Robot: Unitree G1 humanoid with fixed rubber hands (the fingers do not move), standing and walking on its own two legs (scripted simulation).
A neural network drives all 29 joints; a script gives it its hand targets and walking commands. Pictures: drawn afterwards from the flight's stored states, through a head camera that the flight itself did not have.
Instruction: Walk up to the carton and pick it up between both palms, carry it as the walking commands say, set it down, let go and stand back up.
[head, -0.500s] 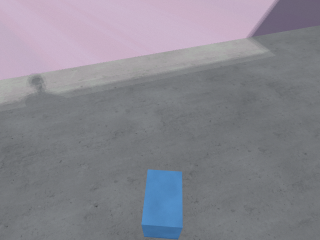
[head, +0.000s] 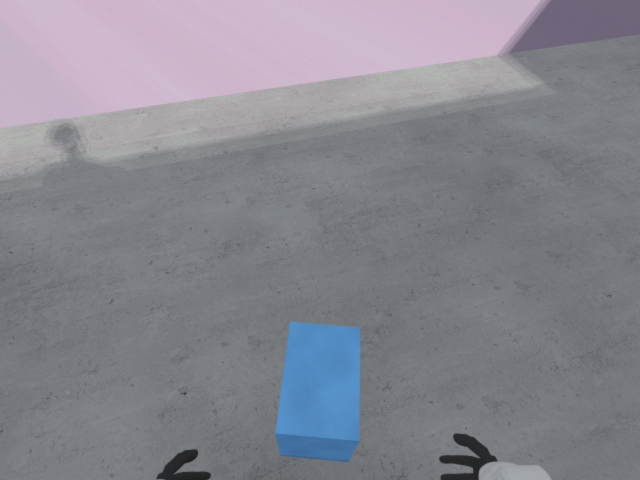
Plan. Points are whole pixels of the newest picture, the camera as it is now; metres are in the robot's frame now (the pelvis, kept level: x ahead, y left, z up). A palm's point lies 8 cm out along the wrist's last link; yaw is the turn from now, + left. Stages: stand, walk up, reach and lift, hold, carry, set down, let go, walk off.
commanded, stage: reach and lift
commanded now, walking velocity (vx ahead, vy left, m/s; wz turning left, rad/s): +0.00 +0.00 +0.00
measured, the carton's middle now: (319, 393) +0.42 +0.00 -0.62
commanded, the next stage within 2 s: none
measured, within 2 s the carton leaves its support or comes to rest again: neither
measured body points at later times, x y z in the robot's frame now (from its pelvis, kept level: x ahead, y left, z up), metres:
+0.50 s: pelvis -0.06 +0.00 -0.05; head +0.07 +0.00 +0.38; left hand +0.17 +0.22 -0.17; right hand +0.16 -0.19 -0.17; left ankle +0.03 +0.11 -0.72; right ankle -0.04 -0.15 -0.72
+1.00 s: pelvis -0.07 +0.01 -0.08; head +0.15 +0.02 +0.32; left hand +0.33 +0.18 -0.20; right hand +0.30 -0.20 -0.19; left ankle +0.03 +0.11 -0.72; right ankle -0.04 -0.15 -0.72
